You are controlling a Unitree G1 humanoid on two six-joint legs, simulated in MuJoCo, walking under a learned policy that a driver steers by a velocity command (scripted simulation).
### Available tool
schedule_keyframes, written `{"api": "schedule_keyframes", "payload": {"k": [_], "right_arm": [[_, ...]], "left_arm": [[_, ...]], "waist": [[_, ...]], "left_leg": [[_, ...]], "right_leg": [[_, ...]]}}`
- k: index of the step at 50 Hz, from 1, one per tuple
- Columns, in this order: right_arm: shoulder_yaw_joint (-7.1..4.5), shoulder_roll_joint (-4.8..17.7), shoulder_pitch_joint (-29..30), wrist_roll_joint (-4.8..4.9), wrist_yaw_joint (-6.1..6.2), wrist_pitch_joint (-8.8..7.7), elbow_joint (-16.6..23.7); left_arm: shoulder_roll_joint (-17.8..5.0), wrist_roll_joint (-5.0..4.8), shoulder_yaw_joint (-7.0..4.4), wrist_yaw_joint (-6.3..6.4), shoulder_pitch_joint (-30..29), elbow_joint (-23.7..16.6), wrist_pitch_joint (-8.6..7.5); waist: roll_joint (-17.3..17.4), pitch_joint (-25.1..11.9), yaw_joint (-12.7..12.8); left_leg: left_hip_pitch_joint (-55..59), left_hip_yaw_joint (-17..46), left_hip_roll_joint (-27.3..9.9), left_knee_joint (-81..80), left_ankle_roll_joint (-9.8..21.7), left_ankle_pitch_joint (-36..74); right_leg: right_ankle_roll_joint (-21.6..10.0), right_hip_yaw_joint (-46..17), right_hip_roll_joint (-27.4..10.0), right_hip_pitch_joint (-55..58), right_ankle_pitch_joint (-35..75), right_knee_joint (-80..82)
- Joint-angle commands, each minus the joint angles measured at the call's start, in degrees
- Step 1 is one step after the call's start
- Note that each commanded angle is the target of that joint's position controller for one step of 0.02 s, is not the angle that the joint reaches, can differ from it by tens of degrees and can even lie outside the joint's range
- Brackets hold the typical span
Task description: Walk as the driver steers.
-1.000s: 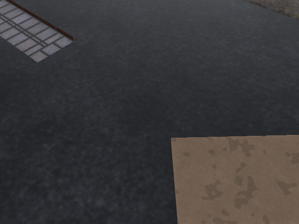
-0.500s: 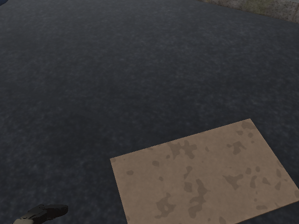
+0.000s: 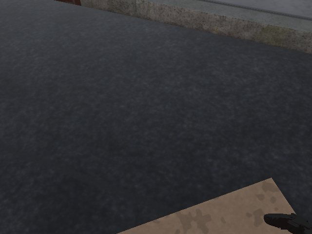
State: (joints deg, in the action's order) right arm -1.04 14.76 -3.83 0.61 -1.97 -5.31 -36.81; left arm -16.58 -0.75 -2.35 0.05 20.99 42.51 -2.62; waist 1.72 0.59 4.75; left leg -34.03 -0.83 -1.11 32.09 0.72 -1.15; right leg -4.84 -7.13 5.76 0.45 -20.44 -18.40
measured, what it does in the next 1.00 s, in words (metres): walks ahead, turning left: left foot, then right foot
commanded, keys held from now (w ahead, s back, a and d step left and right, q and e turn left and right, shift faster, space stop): w+q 0.84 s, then w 0.06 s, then w+e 0.10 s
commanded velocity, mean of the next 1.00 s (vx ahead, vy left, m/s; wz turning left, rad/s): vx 0.50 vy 0.00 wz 0.45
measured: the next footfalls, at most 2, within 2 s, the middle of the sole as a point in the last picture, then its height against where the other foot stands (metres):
left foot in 0.04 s outside the picture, level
right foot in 0.52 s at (198, 233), level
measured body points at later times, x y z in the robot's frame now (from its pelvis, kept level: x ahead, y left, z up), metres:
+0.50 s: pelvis +0.29 +0.01 +0.01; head +0.31 +0.01 +0.46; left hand +0.47 +0.28 -0.05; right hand +0.37 -0.27 -0.10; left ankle +0.17 +0.11 -0.72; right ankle +0.44 -0.09 -0.71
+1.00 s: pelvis +0.52 +0.08 +0.01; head +0.55 +0.11 +0.46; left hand +0.36 +0.33 -0.12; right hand +0.85 +0.03 -0.06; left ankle +0.60 +0.28 -0.71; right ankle +0.44 -0.09 -0.72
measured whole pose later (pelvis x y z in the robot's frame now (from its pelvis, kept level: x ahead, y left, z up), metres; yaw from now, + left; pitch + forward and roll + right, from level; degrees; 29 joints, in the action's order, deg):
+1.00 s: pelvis +0.52 +0.08 +0.01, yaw +31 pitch +2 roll -2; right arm -2.0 14.9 -2.4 1.1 -3.2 -2.5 -33.5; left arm -17.2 -1.8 -3.6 -0.4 22.1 50.2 -4.1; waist 2.5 2.3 6.6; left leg -32.9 1.5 -3.4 32.1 2.9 -2.0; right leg 1.0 10.4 0.2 5.5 -22.1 -15.2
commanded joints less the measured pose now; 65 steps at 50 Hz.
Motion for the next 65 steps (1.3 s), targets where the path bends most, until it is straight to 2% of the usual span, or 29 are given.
{"api": "schedule_keyframes", "payload": {"k": [1,2,3,4,5,6,8,12,17,22,25,26,27,28,29,30,34,43,46,49,51,52,53,54,55,56,58,62,65], "right_arm": [[-2.79,7.59,0.61,0.15,-0.57,-1.45,4.5],[-4.08,10.13,-8.61,0.02,-0.34,-1.43,2.2],[-5.22,14.49,-17.42,-0.93,-0.01,-1.42,1.22],[-5.83,15.02,-22.35,0.33,-0.23,-1.03,-0.64],[-4.41,10.26,-20.96,0.94,0.2,-0.74,-0.13],[-4.12,9.41,-16.66,0.41,0.67,-0.23,0.67],[-3.72,8.45,-13.13,-0.58,0.98,0.4,1.71],[-3.5,7.84,-11.03,0.2,1.39,0.55,1.81],[-4.63,11.25,-14.54,0.73,2.5,1.23,-0.14],[-4.8,11.26,-17.7,1.34,2.84,2.33,-1.45],[-4.34,9.21,-16.47,0.92,2.81,2.91,-0.94],[-3.13,5.79,-16.49,0.35,2.5,2.77,-0.16],[-2.01,2.15,-21.94,0.85,2.56,2.33,1.08],[-2.39,5.84,-23.99,1.9,2.67,2.01,1.88],[-3.48,9.84,-20.3,1.9,2.79,2.36,1.08],[-3.84,10.56,-16.26,1.18,2.77,2.73,1.47],[-3.79,7.01,-13.13,1.05,1.86,3.55,2.46],[-2.46,3.88,-1.47,0.66,-0.14,2.65,5.3],[-1.69,2.55,4.3,0.91,-0.98,2.17,7.51],[-2.07,4.17,6.28,0.44,-1.53,1.64,8.79],[-3.51,7.42,0.18,-0.04,-1.15,1.36,7.23],[-4.8,9.71,-8.44,-0.08,-0.57,1.38,4.53],[-6.04,13.04,-18.05,-0.79,0.4,1.83,2.07],[-6.59,18.2,-20.47,-1.57,1.15,2.06,1.71],[-5.74,13.55,-22.86,-1.67,1.22,2.2,1.92],[-4.88,11.14,-20.24,-1.41,1.16,2.0,1.07],[-3.81,7.42,-12.79,-1.09,0.75,1.27,0.6],[-3.96,5.62,-7.95,-1.28,0.59,-1.2,-1.59],[-4.38,6.4,-8.42,-1.75,1.44,-1.55,-3.69]], "left_arm": [[-9.72,0.37,-2.46,0.6,0.96,-1.37,0.23],[-9.19,0.7,-2.08,0.97,-0.57,-1.98,0.33],[-6.51,1.14,-1.05,1.0,1.74,-3.82,-0.24],[-4.06,1.94,-0.05,0.65,4.67,-3.53,-1.22],[-7.76,0.8,-0.77,-0.18,0.38,-4.73,-2.31],[-8.76,-0.5,-0.99,-0.79,-4.99,-6.21,-3.34],[-7.04,0.94,-0.79,-0.92,-8.82,-7.41,-4.56],[-4.8,1.86,-0.36,-0.37,-6.52,-6.95,-3.27],[-2.5,1.57,0.74,-0.35,-17.35,-8.9,-3.34],[-5.38,0.35,-0.57,-1.03,-21.61,-9.98,-4.36],[-7.51,0.17,-2.25,-0.7,-13.86,-8.09,-4.82],[-10.12,0.99,-3.2,-0.25,-6.68,-7.42,-5.0],[-14.23,1.86,-4.21,0.1,-1.6,-6.8,-4.24],[-13.22,0.92,-4.32,-0.51,0.62,-5.38,-3.61],[-8.62,0.61,-3.23,-0.42,-1.78,-6.14,-3.5],[-6.85,0.71,-2.65,-0.32,-4.1,-6.17,-3.26],[-4.1,1.18,-1.98,-0.24,-7.75,-4.43,-3.74],[-8.55,0.52,-3.15,0.14,-5.17,0.82,-3.67],[-9.62,-0.59,-3.28,-0.2,-0.71,3.53,-2.93],[-11.39,-1.73,-3.56,-0.36,0.98,5.76,-1.51],[-13.22,-1.76,-3.8,-0.22,0.61,6.57,-0.76],[-12.88,-1.77,-3.42,-0.13,-0.25,6.73,-0.49],[-10.31,-0.77,-2.28,-0.08,-0.48,5.74,-0.96],[-1.9,0.97,0.25,-0.92,6.26,4.0,-2.01],[-6.41,-1.1,-0.66,-0.78,4.22,5.07,-3.08],[-9.44,-2.76,-1.82,-0.65,-1.48,2.91,-3.32],[-8.24,-1.32,-1.88,-0.03,-5.04,2.36,-2.81],[-3.59,-1.18,-1.74,-0.04,-1.01,3.64,0.3],[-2.96,-0.78,-1.71,-0.04,-5.32,1.66,0.74]], "waist": [[-8.41,-2.95,-3.51],[-7.52,-9.46,-8.32],[0.21,-18.77,-9.95],[12.7,-23.25,-9.9],[9.68,-18.99,-10.88],[4.73,-10.16,-10.47],[-2.31,-2.8,-7.42],[1.44,-1.33,-3.69],[2.72,0.18,-7.49],[3.95,-1.09,-8.1],[5.06,-3.14,-3.38],[0.92,-9.11,-0.12],[-13.09,-16.01,-1.14],[-20.76,-15.99,-1.57],[-13.04,-9.25,-0.43],[-8.62,-4.42,-0.56],[-8.85,0.17,-3.38],[-4.47,2.8,-0.62],[-3.42,5.21,1.1],[-4.23,5.94,-0.58],[-5.92,0.98,-5.2],[-5.33,-4.31,-10.21],[-3.94,-11.9,-14.17],[11.22,-20.67,-9.63],[7.89,-26.8,-13.24],[5.83,-17.03,-12.95],[3.2,-6.64,-8.66],[3.05,-1.45,-3.29],[2.08,1.53,-3.68]], "left_leg": [[7.16,-3.1,3.36,-2.31,4.81,-5.37],[21.09,-1.29,2.9,-2.62,7.61,-2.03],[44.03,17.81,-8.51,-2.63,15.11,-4.86],[56.36,41.74,-17.47,-10.59,21.1,-16.87],[55.22,44.89,-17.12,-14.5,18.96,-25.89],[47.0,37.53,-15.59,-15.93,17.03,-23.84],[34.33,28.76,-11.22,-18.26,15.57,-12.03],[24.04,21.08,-6.87,-21.33,16.08,-3.49],[16.71,16.61,-3.8,-20.14,12.97,-4.19],[20.92,23.1,-5.66,-14.43,10.61,-10.37],[20.52,24.5,-3.94,-6.1,7.7,-10.03],[16.14,20.71,-0.84,6.66,5.65,-13.24],[-0.26,11.56,6.79,24.31,1.81,-29.53],[-11.11,9.73,3.85,35.96,0.78,-33.14],[-13.31,10.7,1.16,40.74,0.1,-27.3],[-12.45,9.02,-0.43,40.98,-0.24,-22.81],[-6.91,7.41,-4.4,34.87,-0.49,-14.86],[-5.41,4.09,-4.21,10.7,-0.5,5.81],[-3.65,2.82,-3.01,3.25,0.93,4.45],[-2.12,1.13,-1.63,-1.95,3.08,-3.06],[8.84,-0.71,1.05,-4.35,5.06,-6.17],[21.75,-1.78,1.97,-7.27,6.71,-1.48],[41.51,4.63,-5.0,-2.45,8.98,2.15],[63.74,28.95,-21.85,-1.11,16.7,4.37],[62.02,37.71,-24.18,-7.71,18.19,-0.53],[55.16,28.42,-21.38,-9.86,15.38,0.8],[39.28,16.88,-16.64,-14.18,12.51,4.88],[25.99,5.8,-13.98,-22.14,11.36,9.47],[25.94,0.06,-13.09,-24.1,10.52,10.37]], "right_leg": [[-5.32,-3.69,-16.61,3.57,52.05,-5.95],[-3.51,-0.51,-14.06,-0.33,59.77,-16.44],[0.47,2.45,-8.92,-18.53,46.32,-34.72],[3.84,2.83,-0.56,-34.51,-2.38,-50.87],[3.52,-2.12,-2.88,-42.14,-6.53,-57.37],[3.3,-1.31,-5.43,-45.13,-2.09,-57.29],[3.28,0.38,-8.6,-42.68,2.88,-50.55],[6.62,2.92,-9.68,-37.19,4.22,-39.44],[8.85,3.81,-7.08,-30.25,20.46,-19.97],[7.78,1.23,-5.39,-24.02,21.11,-11.27],[4.29,1.99,-6.51,-12.78,15.47,-7.04],[0.88,-4.09,-13.73,-1.06,12.4,-6.91],[-6.07,-23.76,-25.8,16.35,2.34,-3.88],[-9.69,-39.98,-30.75,17.44,-12.08,0.75],[-7.9,-34.06,-28.3,11.79,-14.3,2.14],[-6.09,-24.67,-25.68,5.61,-6.66,2.32],[-4.87,-7.11,-19.47,-5.35,12.77,6.9],[-4.38,9.49,-18.45,-3.59,25.59,8.87],[-4.66,9.82,-19.94,-1.14,24.44,8.96],[-4.78,7.63,-22.29,4.14,34.06,5.38],[-3.54,7.8,-21.49,5.54,50.59,-3.85],[-2.04,9.58,-19.15,2.04,53.47,-13.39],[0.01,9.82,-16.65,-11.51,38.79,-27.63],[4.09,9.66,-6.22,-35.8,-9.05,-49.2],[4.41,-0.2,-5.32,-39.57,-15.22,-56.84],[4.19,-0.06,-8.1,-43.66,-11.23,-57.88],[4.78,2.25,-12.06,-41.54,-1.95,-52.64],[5.84,1.31,-14.04,-34.45,6.92,-48.4],[6.37,0.33,-13.77,-38.22,14.43,-40.77]]}}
